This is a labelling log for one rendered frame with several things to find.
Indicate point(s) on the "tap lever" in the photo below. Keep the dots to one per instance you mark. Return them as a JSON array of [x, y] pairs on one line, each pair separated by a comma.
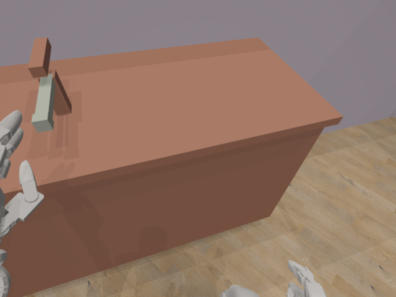
[[42, 120]]

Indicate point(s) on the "robot left hand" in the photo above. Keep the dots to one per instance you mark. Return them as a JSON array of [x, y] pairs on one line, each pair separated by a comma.
[[23, 204]]

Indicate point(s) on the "counter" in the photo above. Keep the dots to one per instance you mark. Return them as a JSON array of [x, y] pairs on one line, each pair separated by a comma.
[[151, 150]]

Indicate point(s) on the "robot right hand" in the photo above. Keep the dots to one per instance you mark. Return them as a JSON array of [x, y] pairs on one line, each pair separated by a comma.
[[306, 279]]

